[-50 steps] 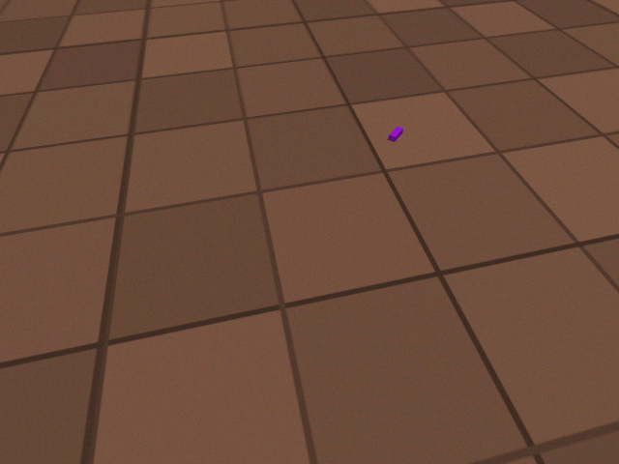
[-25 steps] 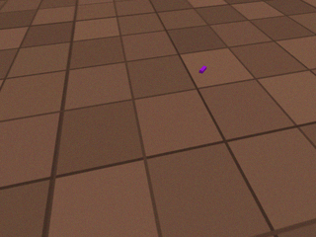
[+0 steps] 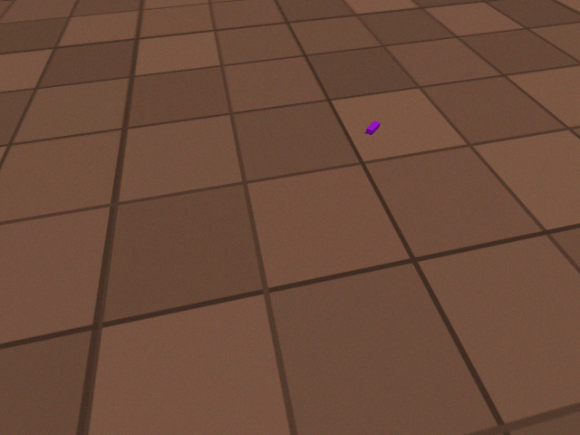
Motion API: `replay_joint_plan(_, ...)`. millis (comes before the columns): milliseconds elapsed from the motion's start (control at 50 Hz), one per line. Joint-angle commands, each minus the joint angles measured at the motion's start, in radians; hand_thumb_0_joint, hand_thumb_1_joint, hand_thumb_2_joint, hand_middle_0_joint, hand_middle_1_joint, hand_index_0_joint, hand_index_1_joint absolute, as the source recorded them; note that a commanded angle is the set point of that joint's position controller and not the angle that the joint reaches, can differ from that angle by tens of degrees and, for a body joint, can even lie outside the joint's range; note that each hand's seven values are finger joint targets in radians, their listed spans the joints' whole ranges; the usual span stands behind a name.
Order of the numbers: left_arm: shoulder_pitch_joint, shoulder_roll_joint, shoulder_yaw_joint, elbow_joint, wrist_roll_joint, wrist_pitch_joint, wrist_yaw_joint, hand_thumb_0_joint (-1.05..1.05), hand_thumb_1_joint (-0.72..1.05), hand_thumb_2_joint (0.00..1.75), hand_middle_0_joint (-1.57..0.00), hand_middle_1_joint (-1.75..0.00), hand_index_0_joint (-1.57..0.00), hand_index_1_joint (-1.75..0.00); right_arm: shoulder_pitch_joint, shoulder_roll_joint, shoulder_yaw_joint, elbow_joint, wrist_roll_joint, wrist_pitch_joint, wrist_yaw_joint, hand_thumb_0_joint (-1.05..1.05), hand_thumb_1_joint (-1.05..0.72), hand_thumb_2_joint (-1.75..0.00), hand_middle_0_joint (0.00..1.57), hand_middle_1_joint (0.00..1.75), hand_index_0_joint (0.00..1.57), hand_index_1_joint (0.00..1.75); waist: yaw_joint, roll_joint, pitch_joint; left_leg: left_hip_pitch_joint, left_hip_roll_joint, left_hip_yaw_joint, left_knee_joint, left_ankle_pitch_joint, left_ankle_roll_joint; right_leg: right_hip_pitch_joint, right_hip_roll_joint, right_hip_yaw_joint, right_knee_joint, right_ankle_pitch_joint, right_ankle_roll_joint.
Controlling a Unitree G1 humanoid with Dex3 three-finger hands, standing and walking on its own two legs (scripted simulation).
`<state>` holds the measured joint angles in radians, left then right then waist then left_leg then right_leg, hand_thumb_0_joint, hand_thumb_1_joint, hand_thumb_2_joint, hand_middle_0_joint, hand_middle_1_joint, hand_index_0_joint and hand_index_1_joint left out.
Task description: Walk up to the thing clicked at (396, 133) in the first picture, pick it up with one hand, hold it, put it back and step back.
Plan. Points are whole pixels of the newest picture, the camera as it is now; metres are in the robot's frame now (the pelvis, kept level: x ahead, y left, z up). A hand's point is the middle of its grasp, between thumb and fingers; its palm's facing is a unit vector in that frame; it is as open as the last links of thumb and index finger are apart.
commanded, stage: stand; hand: left
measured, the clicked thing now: (373, 127) +1.78 -0.42 -0.77
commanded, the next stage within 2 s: walk up in 0.12 s
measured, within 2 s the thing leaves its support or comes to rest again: neither
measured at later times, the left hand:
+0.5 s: hand (157, 422) +0.17 +0.22 -0.12, palm faces +0.17 -0.90 -0.41, open 7.4 cm
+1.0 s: hand (256, 389) +0.23 +0.09 -0.19, palm faces +0.40 -0.88 -0.26, open 7.4 cm
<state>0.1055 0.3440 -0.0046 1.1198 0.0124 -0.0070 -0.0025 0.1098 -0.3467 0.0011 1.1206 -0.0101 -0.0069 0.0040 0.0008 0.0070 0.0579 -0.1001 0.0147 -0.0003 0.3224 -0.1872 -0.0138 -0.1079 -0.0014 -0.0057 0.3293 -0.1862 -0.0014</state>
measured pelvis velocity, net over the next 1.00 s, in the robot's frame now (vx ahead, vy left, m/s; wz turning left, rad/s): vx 0.32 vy -0.17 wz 0.47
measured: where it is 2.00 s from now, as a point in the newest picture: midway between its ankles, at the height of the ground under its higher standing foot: (390, 269)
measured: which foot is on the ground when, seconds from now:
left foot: down 0.00-0.44, up 0.46-0.78, down 0.80-1.00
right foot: down 0.00-0.18, up 0.20-0.42, down 0.44-0.80, up 0.82-1.00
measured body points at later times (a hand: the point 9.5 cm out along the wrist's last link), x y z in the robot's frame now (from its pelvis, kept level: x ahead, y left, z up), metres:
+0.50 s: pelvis +0.08 -0.10 -0.02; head +0.09 -0.10 +0.43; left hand +0.16 +0.27 -0.09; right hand +0.18 -0.47 -0.11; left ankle +0.00 +0.09 -0.72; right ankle +0.12 -0.22 -0.75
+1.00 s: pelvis +0.32 -0.17 -0.03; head +0.30 -0.14 +0.41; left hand +0.21 +0.13 -0.17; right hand +0.55 -0.43 -0.10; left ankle +0.30 -0.03 -0.75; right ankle +0.45 -0.29 -0.69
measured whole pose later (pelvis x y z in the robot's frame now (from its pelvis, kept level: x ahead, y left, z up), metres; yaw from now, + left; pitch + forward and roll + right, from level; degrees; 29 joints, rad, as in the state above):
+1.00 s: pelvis +0.32 -0.17 -0.03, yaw +27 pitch -4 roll +3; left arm 0.30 0.47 0.08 0.85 0.06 0.05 -0.15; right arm 0.32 -0.41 -0.02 0.85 0.01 -0.10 -0.03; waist 0.06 -0.15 0.08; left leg -0.30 0.00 0.05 0.65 -0.29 0.03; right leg -0.55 -0.14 0.06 1.10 -0.36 0.02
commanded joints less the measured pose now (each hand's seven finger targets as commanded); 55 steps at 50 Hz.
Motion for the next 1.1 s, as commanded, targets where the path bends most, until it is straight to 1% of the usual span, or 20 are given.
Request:
replay_joint_plan(0, -0.039, 0.215, 0.046, -0.063, -0.005, -0.024, 0.012, 0.00, 0.90, 0.90, -0.20, -0.30, -0.20, -0.30, -0.038, -0.211, -0.039, -0.063, 0.001, -0.024, -0.014, 0.00, -0.90, -0.90, 0.20, 0.30, 0.20, 0.30, 0.002, -0.006, -0.087, 0.013, 0.117, -0.084, -0.041, 0.148, 0.033, 0.011, -0.128, 0.094, -0.046, 0.159, -0.026)
replay_joint_plan(80, -0.032, 0.215, 0.046, -0.063, -0.004, -0.025, 0.011, 0.00, 0.90, 0.90, -0.20, -0.30, -0.20, -0.30, -0.034, -0.208, -0.038, -0.063, 0.001, -0.024, -0.014, 0.00, -0.90, -0.90, 0.20, 0.30, 0.20, 0.30, 0.001, -0.005, -0.078, 0.013, 0.115, -0.079, -0.043, 0.141, 0.034, 0.005, -0.128, 0.094, -0.051, 0.160, -0.025)
replay_joint_plan(100, -0.090, 0.380, 0.173, -0.214, 0.051, -0.023, -0.039, 0.00, 0.90, 0.90, -0.20, -0.30, -0.20, -0.30, 0.123, -0.402, -0.129, -0.108, 0.016, -0.051, -0.009, 0.00, -0.90, -0.90, 0.20, 0.30, 0.20, 0.30, -0.004, -0.141, -0.155, -0.132, 0.157, -0.270, 0.019, -0.314, 0.110, 0.043, -0.116, 0.040, 0.120, -0.400, -0.055)
replay_joint_plan(120, -0.140, 0.381, 0.175, -0.235, 0.069, -0.015, -0.057, 0.00, 0.90, 0.90, -0.20, -0.30, -0.20, -0.30, 0.128, -0.434, -0.144, -0.096, 0.007, -0.061, -0.007, 0.00, -0.90, -0.90, 0.20, 0.30, 0.20, 0.30, -0.019, -0.090, -0.070, -0.195, 0.178, -0.335, -0.007, -0.473, 0.121, -0.078, -0.129, 0.071, 0.200, -0.527, -0.073)
replay_joint_plan(200, -0.157, 0.274, 0.175, -0.342, 0.056, -0.004, -0.117, 0.00, 0.90, 0.90, -0.20, -0.30, -0.20, -0.30, 0.105, -0.444, -0.176, -0.177, -0.010, -0.094, -0.016, 0.00, -0.90, -0.90, 0.20, 0.30, 0.20, 0.30, 0.008, 0.094, -0.038, -0.033, 0.300, -0.642, -0.112, -0.542, 0.239, -0.471, -0.084, 0.175, 0.563, -0.291, -0.034)
replay_joint_plan(360, -0.162, 0.298, 0.174, -0.399, 0.044, -0.008, -0.143, 0.00, 0.90, 0.90, -0.20, -0.30, -0.20, -0.30, 0.112, -0.455, -0.171, -0.212, -0.019, -0.098, -0.022, 0.00, -0.90, -0.90, 0.20, 0.30, 0.20, 0.30, 0.014, 0.176, -0.022, -0.113, 0.210, -0.440, -0.101, -0.323, 0.226, -0.298, -0.058, 0.080, 0.367, -0.338, 0.006)
replay_joint_plan(400, 0.093, 0.319, 0.193, -0.330, 0.036, -0.009, -0.134, 0.00, 0.90, 0.90, -0.20, -0.30, -0.20, -0.30, -0.045, -0.442, -0.165, -0.257, -0.017, -0.090, -0.024, 0.00, -0.90, -0.90, 0.20, 0.30, 0.20, 0.30, 0.173, 0.147, -0.110, -0.405, 0.131, -0.275, 0.093, -0.236, 0.156, 0.152, -0.049, 0.036, 0.197, -0.231, -0.022)
replay_joint_plan(420, 0.314, 0.395, 0.223, -0.269, 0.042, -0.018, -0.115, 0.00, 0.90, 0.90, -0.20, -0.30, -0.20, -0.30, -0.093, -0.360, -0.134, -0.287, -0.016, -0.087, -0.028, 0.00, -0.90, -0.90, 0.20, 0.30, 0.20, 0.30, 0.301, -0.095, -0.181, -0.675, -0.010, -0.121, 0.434, -0.302, 0.087, 0.488, -0.058, 0.062, 0.053, -0.270, -0.037)
replay_joint_plan(440, 0.362, 0.520, 0.249, -0.268, 0.054, -0.020, -0.099, 0.00, 0.90, 0.90, -0.20, -0.30, -0.20, -0.30, -0.088, -0.246, -0.100, -0.322, -0.004, -0.091, -0.034, 0.00, -0.90, -0.90, 0.20, 0.30, 0.20, 0.30, 0.320, -0.473, -0.136, -0.963, -0.144, 0.034, 0.785, -0.494, 0.044, 0.516, -0.373, 0.503, -0.145, -0.618, -0.078)
replay_joint_plan(460, 0.172, 0.523, 0.233, -0.345, 0.046, -0.020, -0.095, 0.00, 0.90, 0.90, -0.20, -0.30, -0.20, -0.30, -0.070, -0.334, -0.122, -0.320, -0.009, -0.092, -0.047, 0.00, -0.90, -0.90, 0.20, 0.30, 0.20, 0.30, 0.205, -0.313, -0.048, -0.906, -0.005, -0.029, 0.863, -0.385, 0.035, 0.278, -0.512, 0.674, -0.266, -0.717, -0.177)
replay_joint_plan(520, -0.009, 0.384, 0.182, -0.345, 0.040, -0.012, -0.097, 0.00, 0.90, 0.90, -0.20, -0.30, -0.20, -0.30, 0.076, -0.377, -0.124, -0.216, -0.006, -0.091, -0.009, 0.00, -0.90, -0.90, 0.20, 0.30, 0.20, 0.30, 0.068, -0.147, 0.027, -0.640, 0.086, -0.027, 0.776, -0.154, 0.061, 0.023, -0.278, 0.249, -0.166, -0.408, -0.109)
replay_joint_plan(640, 0.041, 0.340, 0.164, -0.349, 0.038, -0.008, -0.112, 0.00, 0.90, 0.90, -0.20, -0.30, -0.20, -0.30, 0.075, -0.329, -0.106, -0.265, 0.015, -0.079, 0.020, 0.00, -0.90, -0.90, 0.20, 0.30, 0.20, 0.30, 0.081, -0.172, 0.085, -0.460, 0.046, 0.109, 0.436, -0.061, 0.052, -0.037, -0.210, -0.014, -0.148, -0.124, -0.139)
replay_joint_plan(720, 0.050, 0.332, 0.147, -0.385, 0.026, -0.004, -0.101, 0.00, 0.90, 0.90, -0.20, -0.30, -0.20, -0.30, 0.315, -0.324, -0.125, -0.242, 0.023, -0.079, -0.023, 0.00, -0.90, -0.90, 0.20, 0.30, 0.20, 0.30, -0.028, -0.077, -0.052, 0.022, -0.051, 0.172, 0.317, 0.036, 0.104, -0.178, -0.187, -0.119, 0.207, 0.420, -0.091)
replay_joint_plan(740, 0.079, 0.315, 0.135, -0.398, 0.026, -0.005, -0.098, 0.00, 0.90, 0.90, -0.20, -0.30, -0.20, -0.30, 0.427, -0.353, -0.143, -0.227, 0.012, -0.074, -0.039, 0.00, -0.90, -0.90, 0.20, 0.30, 0.20, 0.30, -0.076, -0.042, -0.121, 0.182, -0.032, 0.117, 0.269, 0.006, 0.142, -0.238, -0.161, -0.146, 0.393, 0.481, -0.067)
replay_joint_plan(760, 0.108, 0.287, 0.128, -0.412, 0.027, -0.005, -0.090, 0.00, 0.90, 0.90, -0.20, -0.30, -0.20, -0.30, 0.519, -0.415, -0.167, -0.228, -0.006, -0.076, -0.055, 0.00, -0.90, -0.90, 0.20, 0.30, 0.20, 0.30, -0.124, 0.063, -0.165, 0.355, 0.099, -0.121, 0.211, -0.140, 0.210, -0.426, -0.105, -0.130, 0.672, 0.295, -0.030)
replay_joint_plan(780, 0.156, 0.233, 0.112, -0.422, 0.038, -0.006, -0.091, 0.00, 0.90, 0.90, -0.20, -0.30, -0.20, -0.30, 0.506, -0.488, -0.188, -0.263, -0.013, -0.079, -0.073, 0.00, -0.90, -0.90, 0.20, 0.30, 0.20, 0.30, -0.091, 0.217, -0.190, 0.481, 0.363, -0.577, 0.130, -0.329, 0.275, -0.697, 0.001, -0.071, 0.927, -0.381, 0.010)
replay_joint_plan(800, 0.162, 0.363, 0.138, -0.430, 0.038, 0.004, -0.091, 0.00, 0.90, 0.90, -0.20, -0.30, -0.20, -0.30, 0.435, -0.519, -0.187, -0.323, 0.034, -0.086, -0.084, 0.00, -0.90, -0.90, 0.20, 0.30, 0.20, 0.30, -0.084, 0.036, -0.200, 0.360, 0.516, -0.908, -0.059, -0.602, 0.385, -0.764, -0.028, 0.107, 1.041, -0.335, 0.040)
replay_joint_plan(880, 0.155, 0.395, 0.152, -0.386, 0.033, 0.005, -0.108, 0.00, 0.90, 0.90, -0.20, -0.30, -0.20, -0.30, 0.226, -0.416, -0.137, -0.337, 0.045, -0.116, -0.083, 0.00, -0.90, -0.90, 0.20, 0.30, 0.20, 0.30, 0.021, -0.038, -0.038, -0.084, 0.320, -0.382, -0.022, -0.289, 0.270, -0.565, -0.182, 0.150, 0.901, -0.195, 0.035)
replay_joint_plan(920, 0.206, 0.366, 0.161, -0.354, 0.040, 0.022, -0.133, 0.00, 0.90, 0.90, -0.20, -0.30, -0.20, -0.30, 0.190, -0.425, -0.129, -0.332, 0.019, -0.128, -0.067, 0.00, -0.90, -0.90, 0.20, 0.30, 0.20, 0.30, 0.053, 0.052, 0.004, -0.312, 0.233, -0.231, -0.027, -0.347, 0.237, -0.431, -0.179, 0.093, 0.791, -0.163, 0.024)
replay_joint_plan(1080, 0.117, 0.323, 0.187, -0.419, 0.032, 0.047, -0.157, 0.00, 0.90, 0.90, -0.20, -0.30, -0.20, -0.30, 0.152, -0.490, -0.164, -0.311, -0.015, -0.127, -0.057, 0.00, -0.90, -0.90, 0.20, 0.30, 0.20, 0.30, 0.057, 0.202, 0.005, -0.438, 0.194, -0.190, -0.001, -0.436, 0.194, -0.300, -0.157, 0.002, 0.520, -0.093, 0.014)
